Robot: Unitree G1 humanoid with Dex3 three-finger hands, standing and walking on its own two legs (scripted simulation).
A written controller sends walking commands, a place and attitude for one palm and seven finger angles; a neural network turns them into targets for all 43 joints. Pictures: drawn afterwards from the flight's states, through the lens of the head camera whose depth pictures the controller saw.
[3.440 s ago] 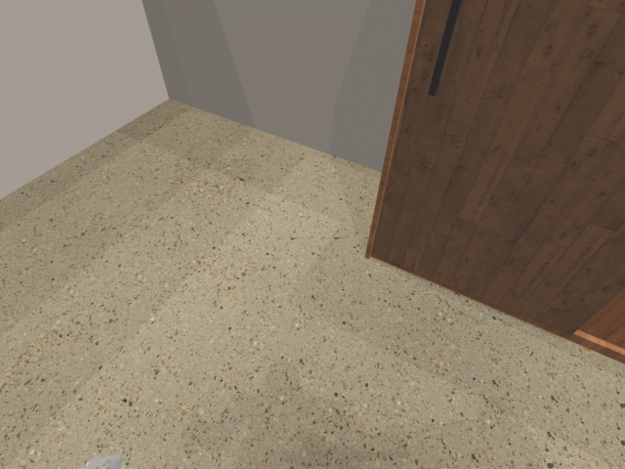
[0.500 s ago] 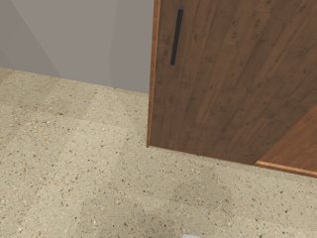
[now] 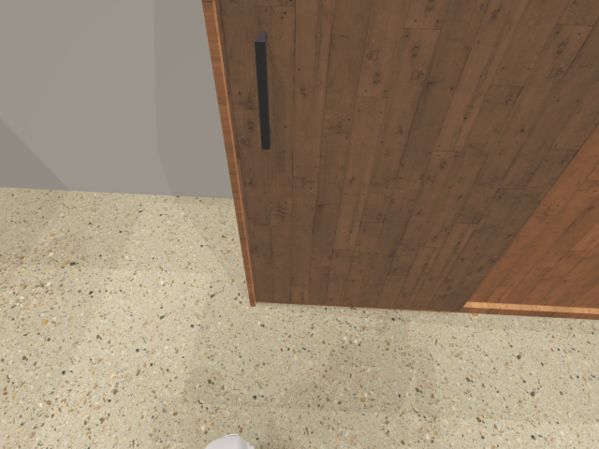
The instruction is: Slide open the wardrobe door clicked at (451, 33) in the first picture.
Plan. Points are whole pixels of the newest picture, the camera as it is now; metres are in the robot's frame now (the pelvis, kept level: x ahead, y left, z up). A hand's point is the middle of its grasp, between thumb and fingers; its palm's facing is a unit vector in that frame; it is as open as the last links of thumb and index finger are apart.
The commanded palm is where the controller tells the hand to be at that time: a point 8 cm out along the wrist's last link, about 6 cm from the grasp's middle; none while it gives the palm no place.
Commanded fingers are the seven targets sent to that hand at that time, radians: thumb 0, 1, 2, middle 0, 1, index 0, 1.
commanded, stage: take the last steps up to it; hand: left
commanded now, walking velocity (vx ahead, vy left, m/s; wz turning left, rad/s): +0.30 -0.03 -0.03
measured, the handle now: (264, 94) +0.70 +0.10 +0.12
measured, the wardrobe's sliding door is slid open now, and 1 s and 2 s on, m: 0.00 0.00 0.00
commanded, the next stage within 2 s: come to a stop and stand still in 0.40 s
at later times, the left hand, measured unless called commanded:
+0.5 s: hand (193, 390) +0.24 +0.19 -0.16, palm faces -0.02 -0.98 -0.22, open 7.3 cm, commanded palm none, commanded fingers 0.00 0.90 0.90 -0.20 -0.30 -0.20 -0.30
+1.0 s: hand (185, 386) +0.26 +0.21 -0.19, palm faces +0.08 -0.98 -0.19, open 7.3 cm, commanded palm none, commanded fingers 0.00 0.90 0.90 -0.20 -0.30 -0.20 -0.30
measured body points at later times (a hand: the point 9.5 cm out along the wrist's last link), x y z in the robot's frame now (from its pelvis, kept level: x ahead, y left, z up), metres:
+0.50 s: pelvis +0.17 +0.00 +0.00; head +0.18 -0.01 +0.45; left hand +0.24 +0.24 -0.14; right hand +0.12 -0.21 -0.17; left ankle +0.13 +0.13 -0.74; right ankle +0.24 -0.12 -0.72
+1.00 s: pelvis +0.21 +0.02 -0.01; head +0.24 +0.05 +0.44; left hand +0.25 +0.26 -0.17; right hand +0.31 -0.22 -0.14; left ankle +0.23 +0.11 -0.74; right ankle +0.24 -0.12 -0.72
